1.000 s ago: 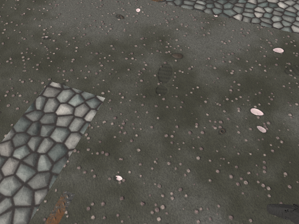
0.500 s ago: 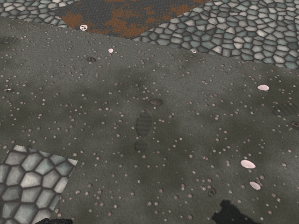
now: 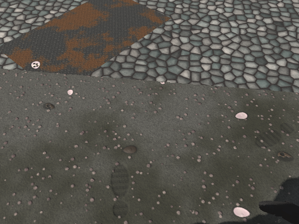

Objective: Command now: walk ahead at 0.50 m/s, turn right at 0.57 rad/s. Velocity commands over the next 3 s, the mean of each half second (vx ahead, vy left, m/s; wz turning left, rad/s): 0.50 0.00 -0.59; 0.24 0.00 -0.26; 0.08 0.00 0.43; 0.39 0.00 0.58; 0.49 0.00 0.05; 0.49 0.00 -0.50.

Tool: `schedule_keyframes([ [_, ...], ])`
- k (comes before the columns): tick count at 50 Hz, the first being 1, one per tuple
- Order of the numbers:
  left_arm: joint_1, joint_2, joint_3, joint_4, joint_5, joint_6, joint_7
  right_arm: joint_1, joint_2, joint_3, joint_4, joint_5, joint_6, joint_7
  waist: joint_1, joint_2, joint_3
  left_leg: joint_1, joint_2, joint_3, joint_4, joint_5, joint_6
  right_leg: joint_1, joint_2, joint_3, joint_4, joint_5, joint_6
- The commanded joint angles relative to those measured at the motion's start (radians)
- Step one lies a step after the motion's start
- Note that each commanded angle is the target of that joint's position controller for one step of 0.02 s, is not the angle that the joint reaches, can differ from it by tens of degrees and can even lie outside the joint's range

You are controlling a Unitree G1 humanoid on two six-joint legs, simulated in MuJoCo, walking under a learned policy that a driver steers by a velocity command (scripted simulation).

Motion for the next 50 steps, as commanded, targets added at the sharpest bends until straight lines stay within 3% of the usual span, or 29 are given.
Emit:
schedule_keyframes([
  [1, 0.079, 0.103, 0.004, -0.092, -0.02, -0.026, 0.001, 0.292, -0.191, -0.075, -0.004, 0.009, 0.006, -0.003, -0.126, 0.256, -0.228, 0.734, 0.454, -0.727, -0.204, -0.453, 0.225, -0.624, -0.076, -0.042, 0.557, -0.056, 0.026],
  [2, -0.027, 0.144, 0.018, -0.104, -0.012, -0.021, 0.0, 0.259, -0.143, -0.062, -0.008, 0.011, 0.011, -0.007, -0.151, 0.159, -0.112, 0.622, 0.409, -0.562, -0.212, -0.401, 0.184, -0.644, -0.103, -0.067, 0.583, 0.041, 0.035],
  [3, -0.074, 0.129, 0.018, -0.113, -0.003, -0.017, 0.0, 0.218, -0.13, -0.054, -0.01, 0.002, 0.015, -0.007, -0.136, 0.09, -0.053, 0.515, 0.366, -0.439, -0.229, -0.259, 0.165, -0.613, -0.134, -0.093, 0.57, 0.112, 0.044],
  [4, -0.104, 0.116, 0.021, -0.125, 0.004, -0.017, -0.004, 0.193, -0.11, -0.048, 0.0, -0.001, 0.018, -0.008, -0.122, 0.089, -0.006, 0.445, 0.33, -0.353, -0.25, -0.152, 0.163, -0.602, -0.159, -0.096, 0.53, 0.156, 0.049],
  [6, -0.094, 0.081, 0.02, -0.131, -0.008, -0.009, -0.015, 0.177, -0.094, -0.044, 0.015, -0.005, 0.013, -0.009, -0.095, 0.142, 0.009, 0.368, 0.288, -0.226, -0.296, -0.056, 0.156, -0.545, -0.192, -0.12, 0.492, 0.196, 0.054],
  [10, -0.153, 0.038, 0.009, -0.161, -0.001, 0.002, -0.02, 0.186, -0.133, -0.059, 0.058, 0.001, 0.005, -0.009, -0.092, 0.11, 0.031, 0.361, 0.302, -0.091, -0.343, 0.103, 0.188, -0.6, -0.212, -0.139, 0.389, 0.278, 0.076],
  [15, -0.274, 0.015, -0.003, -0.185, -0.001, -0.013, -0.046, 0.196, -0.169, -0.065, 0.097, 0.005, 0.021, -0.016, -0.13, 0.087, 0.048, 0.396, 0.276, 0.082, -0.344, 0.202, 0.157, -0.557, -0.202, -0.199, 0.12, 0.508, 0.066],
  [19, -0.375, 0.013, -0.006, -0.229, -0.006, -0.015, -0.07, 0.246, -0.202, -0.073, 0.135, 0.023, 0.039, -0.018, -0.155, 0.085, 0.08, 0.48, 0.308, 0.143, -0.32, 0.253, 0.133, -0.53, -0.181, -0.256, -0.017, 0.49, 0.028],
  [20, -0.382, 0.021, -0.003, -0.238, -0.005, -0.015, -0.074, 0.249, -0.211, -0.076, 0.14, 0.028, 0.045, -0.018, -0.147, 0.09, 0.081, 0.506, 0.317, 0.158, -0.294, 0.322, 0.124, -0.514, -0.169, -0.273, -0.037, 0.449, 0.011],
  [22, -0.339, 0.055, 0.015, -0.241, 0.002, -0.008, -0.076, 0.241, -0.242, -0.086, 0.142, 0.036, 0.056, -0.025, -0.102, 0.123, 0.035, 0.541, 0.319, 0.199, -0.171, 0.647, 0.104, -0.404, -0.108, -0.328, -0.057, 0.344, -0.032],
  [23, -0.254, 0.086, 0.033, -0.225, 0.004, -0.004, -0.074, 0.235, -0.257, -0.091, 0.14, 0.04, 0.064, -0.029, -0.048, 0.131, -0.017, 0.537, 0.311, 0.22, -0.04, 0.791, 0.091, -0.288, -0.067, -0.352, -0.073, 0.311, -0.06],
  [24, -0.089, 0.133, 0.063, -0.182, 0.001, 0.0, -0.064, 0.222, -0.247, -0.086, 0.135, 0.042, 0.068, -0.034, 0.043, 0.107, -0.101, 0.452, 0.279, 0.247, 0.165, 0.789, 0.063, -0.052, -0.029, -0.352, -0.139, 0.378, -0.099],
  [25, 0.071, 0.211, 0.093, -0.145, -0.003, 0.012, -0.042, 0.243, -0.197, -0.065, 0.117, 0.016, 0.063, -0.036, 0.103, -0.008, -0.193, 0.195, 0.236, 0.245, 0.474, 0.438, 0.022, 0.262, -0.144, -0.151, -0.152, 0.393, -0.157],
  [26, 0.016, 0.315, 0.099, -0.162, -0.009, -0.002, -0.04, 0.341, -0.059, -0.018, 0.055, -0.017, 0.035, -0.017, -0.038, -0.261, -0.301, -0.236, 0.025, 0.13, 0.81, -0.486, -0.029, 0.56, -0.399, 0.442, -0.263, 0.203, -0.353],
  [27, 0.053, 0.215, 0.074, -0.181, -0.005, -0.015, -0.044, 0.22, -0.156, -0.034, 0.05, 0.017, 0.001, -0.002, 0.057, -0.133, -0.377, -0.334, 0.041, -0.06, 0.89, -0.475, -0.014, 0.574, -0.425, 0.568, -0.385, 0.086, -0.35],
  [28, 0.001, 0.177, 0.058, -0.176, 0.009, -0.028, -0.046, 0.128, -0.189, -0.043, 0.016, 0.049, -0.014, 0.002, 0.051, -0.097, -0.21, -0.385, 0.075, -0.049, 0.864, -0.38, 0.0, 0.446, -0.402, 0.419, -0.398, 0.257, -0.303],
  [29, -0.07, 0.156, 0.05, -0.182, 0.008, -0.034, -0.045, 0.121, -0.175, -0.038, 0.019, 0.033, -0.02, -0.007, -0.002, -0.006, -0.126, -0.333, 0.113, -0.045, 0.784, -0.303, -0.002, 0.289, -0.357, 0.289, -0.383, 0.473, -0.271],
  [30, -0.138, 0.124, 0.04, -0.192, 0.012, -0.033, -0.042, 0.137, -0.18, -0.043, 0.038, 0.008, -0.013, -0.015, -0.046, 0.019, -0.079, -0.262, 0.144, -0.033, 0.716, -0.275, -0.017, 0.159, -0.325, 0.168, -0.371, 0.693, -0.244],
  [31, -0.173, 0.105, 0.032, -0.202, 0.024, -0.032, -0.036, 0.164, -0.185, -0.047, 0.049, 0.001, 0.002, -0.015, -0.079, 0.001, -0.074, -0.183, 0.161, -0.034, 0.691, -0.262, -0.029, 0.067, -0.306, 0.103, -0.377, 0.833, -0.237],
  [33, -0.191, 0.104, 0.028, -0.184, 0.026, -0.036, -0.029, 0.199, -0.152, -0.042, 0.067, -0.004, 0.031, -0.018, -0.105, 0.0, -0.074, -0.114, 0.154, -0.008, 0.624, -0.237, -0.059, -0.034, -0.286, 0.024, -0.394, 0.995, -0.237],
  [36, -0.171, 0.124, 0.03, -0.143, 0.023, -0.033, -0.012, 0.164, -0.105, -0.026, 0.063, -0.009, 0.049, -0.024, -0.098, -0.024, -0.074, -0.093, 0.124, 0.017, 0.46, -0.103, -0.083, -0.083, -0.239, -0.081, -0.392, 1.085, -0.21],
  [38, -0.166, 0.117, 0.026, -0.123, 0.017, -0.021, -0.002, 0.109, -0.088, -0.017, 0.056, -0.006, 0.049, -0.018, -0.075, -0.045, -0.083, -0.052, 0.107, 0.025, 0.311, 0.037, -0.079, -0.083, -0.199, -0.13, -0.38, 1.029, -0.171],
  [41, -0.125, 0.115, 0.021, -0.086, 0.018, -0.009, 0.006, 0.031, -0.091, -0.016, 0.044, 0.002, 0.043, -0.001, -0.031, -0.053, -0.088, -0.006, 0.083, 0.015, 0.158, 0.176, -0.065, -0.036, -0.217, -0.106, -0.367, 0.922, -0.147],
  [45, -0.139, 0.092, 0.008, -0.044, 0.03, -0.012, -0.001, 0.033, -0.119, -0.027, 0.047, -0.001, 0.036, 0.018, -0.04, -0.06, -0.062, 0.013, 0.081, 0.006, 0.057, 0.085, -0.005, 0.042, -0.276, -0.07, -0.288, 0.874, -0.137],
  [46, -0.155, 0.09, 0.007, -0.036, 0.026, -0.012, -0.001, 0.062, -0.122, -0.031, 0.055, -0.005, 0.035, 0.02, -0.064, -0.051, -0.062, 0.059, 0.069, 0.017, 0.0, 0.102, 0.017, 0.043, -0.265, -0.078, -0.24, 0.859, -0.12],
  [47, -0.145, 0.09, 0.007, -0.028, 0.024, -0.013, 0.001, 0.092, -0.143, -0.039, 0.061, -0.011, 0.034, 0.018, -0.078, -0.032, -0.071, 0.13, 0.067, 0.016, -0.055, 0.235, 0.043, 0.037, -0.225, -0.098, -0.173, 0.834, -0.087],
  [48, -0.093, 0.093, 0.01, -0.03, 0.04, -0.019, 0.005, 0.098, -0.21, -0.054, 0.048, -0.015, 0.034, 0.012, -0.049, 0.05, -0.11, 0.241, 0.142, -0.076, -0.023, 0.608, 0.091, -0.011, -0.144, -0.141, -0.059, 0.712, -0.037],
  [49, -0.009, 0.071, 0.003, -0.028, 0.044, -0.022, 0.011, 0.127, -0.239, -0.06, 0.04, -0.023, 0.043, 0.008, -0.028, 0.178, -0.207, 0.435, 0.281, -0.259, 0.0, 0.791, 0.247, -0.173, -0.052, -0.196, 0.146, 0.437, 0.036],
  [50, -0.074, 0.08, -0.001, -0.04, 0.049, -0.012, 0.013, 0.192, -0.168, -0.048, 0.051, -0.01, 0.06, 0.004, -0.099, 0.268, -0.253, 0.506, 0.381, -0.439, -0.081, 0.768, 0.355, -0.304, 0.005, -0.203, 0.34, -0.07, 0.089],
])
Next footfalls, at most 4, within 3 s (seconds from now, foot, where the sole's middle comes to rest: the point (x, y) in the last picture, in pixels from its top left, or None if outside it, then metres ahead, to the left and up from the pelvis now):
0.50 right None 0.38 -0.19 -0.76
0.94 left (183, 191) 0.64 -0.09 -0.76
1.30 right None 0.50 -0.29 -0.76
1.80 left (165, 186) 0.65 0.00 -0.76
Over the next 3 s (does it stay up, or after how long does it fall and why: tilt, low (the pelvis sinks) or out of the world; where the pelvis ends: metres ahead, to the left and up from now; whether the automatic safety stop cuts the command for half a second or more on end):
stays up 1.25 0.00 0.02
